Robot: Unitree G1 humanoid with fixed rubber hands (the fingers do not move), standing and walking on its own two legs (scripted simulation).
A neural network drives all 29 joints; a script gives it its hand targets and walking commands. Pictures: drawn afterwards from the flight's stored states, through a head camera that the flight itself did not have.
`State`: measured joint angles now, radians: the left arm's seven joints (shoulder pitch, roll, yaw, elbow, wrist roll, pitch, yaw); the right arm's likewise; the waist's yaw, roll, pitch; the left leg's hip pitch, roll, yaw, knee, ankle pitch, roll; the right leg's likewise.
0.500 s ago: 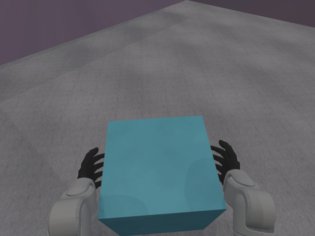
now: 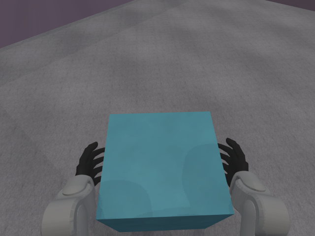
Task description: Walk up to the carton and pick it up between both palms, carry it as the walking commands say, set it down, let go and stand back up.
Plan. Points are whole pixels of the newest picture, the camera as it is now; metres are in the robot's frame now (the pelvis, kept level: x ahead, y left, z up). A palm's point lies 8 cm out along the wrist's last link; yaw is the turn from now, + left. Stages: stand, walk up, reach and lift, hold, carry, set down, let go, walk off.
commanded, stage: carry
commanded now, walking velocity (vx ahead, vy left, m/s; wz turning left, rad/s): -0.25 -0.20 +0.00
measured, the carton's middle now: (161, 176) +0.27 +0.00 +0.03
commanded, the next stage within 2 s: none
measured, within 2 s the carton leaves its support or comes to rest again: neither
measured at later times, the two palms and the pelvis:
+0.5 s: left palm (121, 232) +0.13 +0.07 +0.10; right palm (301, 219) +0.16 -0.24 +0.10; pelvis -0.10 -0.10 +0.00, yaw +0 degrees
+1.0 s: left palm out of the picture -0.05 -0.05 +0.09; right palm out of the picture -0.02 -0.36 +0.11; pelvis -0.26 -0.22 +0.01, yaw +2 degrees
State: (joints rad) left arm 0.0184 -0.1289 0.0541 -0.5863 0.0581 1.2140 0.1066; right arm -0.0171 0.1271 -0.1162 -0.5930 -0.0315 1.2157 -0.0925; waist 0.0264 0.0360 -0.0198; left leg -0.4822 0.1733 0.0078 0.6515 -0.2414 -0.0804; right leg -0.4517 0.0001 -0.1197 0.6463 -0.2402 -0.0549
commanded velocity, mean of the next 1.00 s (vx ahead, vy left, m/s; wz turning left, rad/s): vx -0.25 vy -0.20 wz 0.00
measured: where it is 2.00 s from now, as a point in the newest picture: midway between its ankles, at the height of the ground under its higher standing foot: outside the picture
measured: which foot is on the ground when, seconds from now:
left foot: up 0.00-0.18, down 0.20-0.50, up 0.52-0.80, down 0.82-1.00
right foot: down 0.00-0.20, up 0.22-0.48, down 0.50-0.82, up 0.84-1.00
